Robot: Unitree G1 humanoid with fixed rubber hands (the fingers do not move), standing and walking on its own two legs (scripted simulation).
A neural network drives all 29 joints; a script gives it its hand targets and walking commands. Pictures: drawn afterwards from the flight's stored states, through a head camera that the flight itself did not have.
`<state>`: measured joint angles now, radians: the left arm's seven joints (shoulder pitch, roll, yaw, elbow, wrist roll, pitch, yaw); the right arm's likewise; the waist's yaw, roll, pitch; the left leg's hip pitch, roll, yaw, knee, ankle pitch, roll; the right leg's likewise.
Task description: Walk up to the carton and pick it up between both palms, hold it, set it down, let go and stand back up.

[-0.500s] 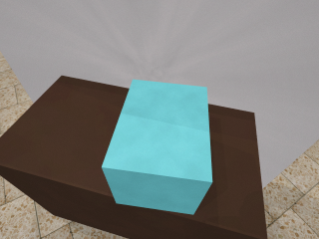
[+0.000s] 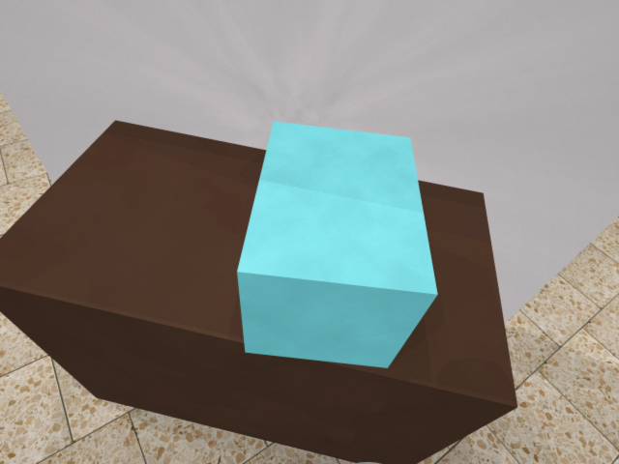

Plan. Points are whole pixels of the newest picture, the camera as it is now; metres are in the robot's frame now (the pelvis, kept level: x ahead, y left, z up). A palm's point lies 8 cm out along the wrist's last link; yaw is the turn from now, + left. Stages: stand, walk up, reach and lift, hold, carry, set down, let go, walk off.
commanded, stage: walk up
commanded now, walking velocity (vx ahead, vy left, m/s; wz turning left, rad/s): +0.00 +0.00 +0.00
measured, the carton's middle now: (329, 242) +0.43 -0.02 +0.01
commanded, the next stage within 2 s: stand in 0.24 s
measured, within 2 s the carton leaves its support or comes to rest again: neither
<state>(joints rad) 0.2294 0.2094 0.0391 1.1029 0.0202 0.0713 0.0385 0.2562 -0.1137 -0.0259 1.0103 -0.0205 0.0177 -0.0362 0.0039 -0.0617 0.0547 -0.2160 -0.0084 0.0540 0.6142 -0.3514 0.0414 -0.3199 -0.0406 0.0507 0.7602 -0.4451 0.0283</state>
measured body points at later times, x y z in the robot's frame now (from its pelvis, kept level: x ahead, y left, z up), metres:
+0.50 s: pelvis -0.02 +0.02 +0.02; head +0.00 +0.03 +0.47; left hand -0.05 +0.22 -0.15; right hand -0.03 -0.19 -0.14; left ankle -0.01 +0.09 -0.73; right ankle -0.04 -0.13 -0.73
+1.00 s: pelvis -0.05 +0.01 -0.03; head +0.00 +0.04 +0.42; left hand +0.15 +0.27 -0.15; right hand +0.15 -0.22 -0.14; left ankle -0.01 +0.09 -0.73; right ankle -0.05 -0.12 -0.73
